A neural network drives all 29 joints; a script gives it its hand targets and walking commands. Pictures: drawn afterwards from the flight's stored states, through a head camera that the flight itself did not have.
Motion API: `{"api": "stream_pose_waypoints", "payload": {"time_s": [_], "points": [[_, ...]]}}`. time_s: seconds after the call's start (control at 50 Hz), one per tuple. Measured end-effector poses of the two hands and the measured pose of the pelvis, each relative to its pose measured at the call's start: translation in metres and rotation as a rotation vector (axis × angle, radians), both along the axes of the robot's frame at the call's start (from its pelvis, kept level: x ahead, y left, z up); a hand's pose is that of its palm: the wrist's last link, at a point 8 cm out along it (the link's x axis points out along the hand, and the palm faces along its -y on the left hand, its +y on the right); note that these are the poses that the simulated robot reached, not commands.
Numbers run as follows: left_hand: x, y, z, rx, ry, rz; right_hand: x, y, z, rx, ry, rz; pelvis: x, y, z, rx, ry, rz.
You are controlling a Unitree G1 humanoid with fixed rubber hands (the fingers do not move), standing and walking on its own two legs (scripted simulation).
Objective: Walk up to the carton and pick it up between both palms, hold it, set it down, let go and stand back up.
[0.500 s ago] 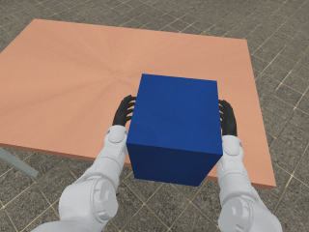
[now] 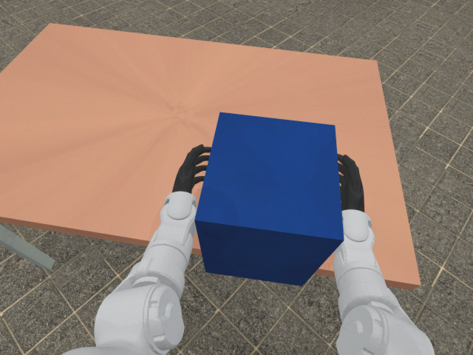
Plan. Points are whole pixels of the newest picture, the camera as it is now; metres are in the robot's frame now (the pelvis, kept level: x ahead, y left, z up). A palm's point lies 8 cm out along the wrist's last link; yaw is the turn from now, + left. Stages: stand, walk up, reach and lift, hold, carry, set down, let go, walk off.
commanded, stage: reach and lift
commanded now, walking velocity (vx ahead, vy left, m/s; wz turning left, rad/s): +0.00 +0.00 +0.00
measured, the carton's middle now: (264, 205) +0.38 -0.09 -0.02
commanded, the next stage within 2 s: none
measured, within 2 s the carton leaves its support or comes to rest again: leaves its support in 0.62 s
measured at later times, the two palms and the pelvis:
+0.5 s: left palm (183, 190) +0.41 +0.05 +0.02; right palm (348, 203) +0.35 -0.23 +0.03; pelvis -0.01 +0.00 +0.00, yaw +1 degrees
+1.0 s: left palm (174, 184) +0.40 +0.06 +0.06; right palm (353, 195) +0.34 -0.22 +0.07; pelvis -0.03 +0.00 +0.00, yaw +1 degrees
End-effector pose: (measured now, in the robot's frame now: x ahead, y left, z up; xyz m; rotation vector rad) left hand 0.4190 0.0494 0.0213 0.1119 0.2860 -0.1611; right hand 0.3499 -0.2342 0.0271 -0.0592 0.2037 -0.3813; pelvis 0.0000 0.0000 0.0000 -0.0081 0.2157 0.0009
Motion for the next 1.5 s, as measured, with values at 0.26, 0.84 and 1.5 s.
{"api": "stream_pose_waypoints", "payload": {"time_s": [0.26, 0.84, 1.5], "points": [[0.000, 0.000, 0.000, 0.003, -0.003, -0.001, -0.001, 0.000, 0.000, -0.003, -0.006, -0.003, -0.001, -0.001, 0.000, 0.000, 0.003, 0.003], [-0.020, 0.016, 0.028, -0.008, -0.061, 0.047, -0.009, 0.015, 0.029, -0.014, -0.075, 0.026, -0.020, 0.000, -0.001, -0.005, 0.002, 0.029], [-0.023, 0.041, 0.057, 0.000, -0.065, 0.089, 0.005, 0.038, 0.072, 0.033, -0.088, 0.075, -0.007, 0.009, 0.002, -0.015, -0.118, 0.035]]}}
